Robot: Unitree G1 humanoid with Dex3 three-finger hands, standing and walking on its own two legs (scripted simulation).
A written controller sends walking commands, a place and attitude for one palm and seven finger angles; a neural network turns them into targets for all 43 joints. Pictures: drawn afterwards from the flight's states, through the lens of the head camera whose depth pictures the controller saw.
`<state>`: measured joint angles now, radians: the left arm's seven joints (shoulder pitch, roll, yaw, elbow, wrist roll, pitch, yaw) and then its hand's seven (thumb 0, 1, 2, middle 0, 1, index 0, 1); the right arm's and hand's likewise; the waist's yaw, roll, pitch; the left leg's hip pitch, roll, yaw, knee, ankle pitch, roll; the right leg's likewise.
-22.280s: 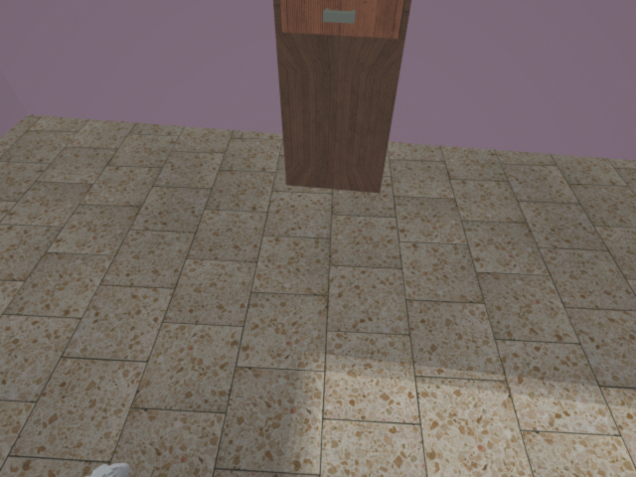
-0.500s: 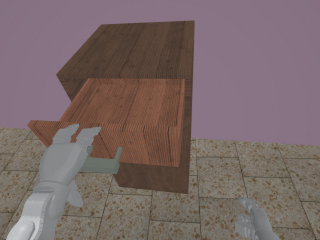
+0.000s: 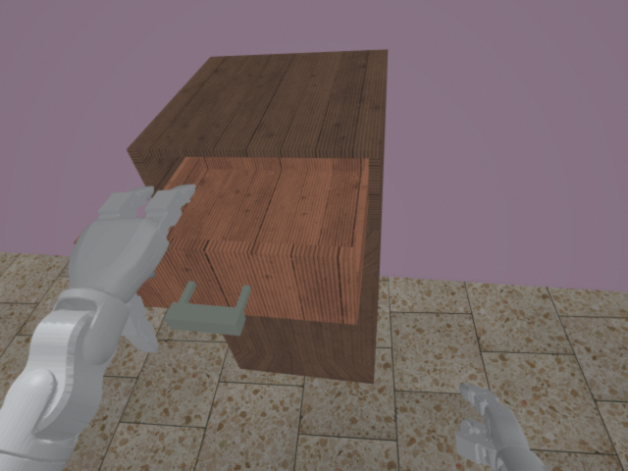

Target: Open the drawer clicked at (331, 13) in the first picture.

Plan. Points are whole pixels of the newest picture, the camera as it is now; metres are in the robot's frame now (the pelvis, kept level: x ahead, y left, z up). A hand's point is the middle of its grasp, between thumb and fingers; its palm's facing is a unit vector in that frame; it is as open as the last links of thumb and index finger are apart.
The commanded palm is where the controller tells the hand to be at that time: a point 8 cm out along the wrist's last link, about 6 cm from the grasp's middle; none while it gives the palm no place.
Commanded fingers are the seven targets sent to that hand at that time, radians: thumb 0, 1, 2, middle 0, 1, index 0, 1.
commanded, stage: lift the hand off the handle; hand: left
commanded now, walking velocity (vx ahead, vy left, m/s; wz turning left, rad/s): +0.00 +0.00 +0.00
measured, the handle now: (211, 304) +0.32 +0.22 +0.03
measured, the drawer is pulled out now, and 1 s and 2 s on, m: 0.22 0.22 0.22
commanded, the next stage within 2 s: draw the hand back to the body in 0.14 s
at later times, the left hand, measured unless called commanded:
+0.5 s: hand (134, 282) +0.25 +0.24 +0.16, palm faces +0.14 -0.06 -0.99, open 16.2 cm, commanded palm +0.21 +0.24 +0.22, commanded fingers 0.00 -0.50 0.30 -0.15 -0.30 -0.15 -0.30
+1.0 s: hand (132, 289) +0.22 +0.21 +0.19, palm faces +0.33 -0.81 -0.48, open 15.9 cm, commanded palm +0.18 +0.25 +0.22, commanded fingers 0.00 -0.19 0.44 -0.16 -0.30 -0.16 -0.30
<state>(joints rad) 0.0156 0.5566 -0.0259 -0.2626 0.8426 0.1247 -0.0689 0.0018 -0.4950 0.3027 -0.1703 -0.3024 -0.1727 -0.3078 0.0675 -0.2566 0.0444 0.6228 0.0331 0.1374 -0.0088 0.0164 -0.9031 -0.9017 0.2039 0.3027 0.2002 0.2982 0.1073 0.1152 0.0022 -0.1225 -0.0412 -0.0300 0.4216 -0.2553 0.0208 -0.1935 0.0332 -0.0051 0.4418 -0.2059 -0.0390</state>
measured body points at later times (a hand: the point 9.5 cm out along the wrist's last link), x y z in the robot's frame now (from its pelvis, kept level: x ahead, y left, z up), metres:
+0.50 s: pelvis +0.00 +0.00 +0.00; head +0.00 -0.05 +0.45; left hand +0.24 +0.24 +0.21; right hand +0.22 -0.20 -0.10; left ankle -0.02 +0.11 -0.74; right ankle +0.02 -0.09 -0.74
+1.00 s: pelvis +0.01 -0.01 +0.00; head +0.00 -0.03 +0.45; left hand +0.20 +0.25 +0.22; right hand +0.22 -0.20 -0.08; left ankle -0.02 +0.11 -0.74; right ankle +0.02 -0.09 -0.74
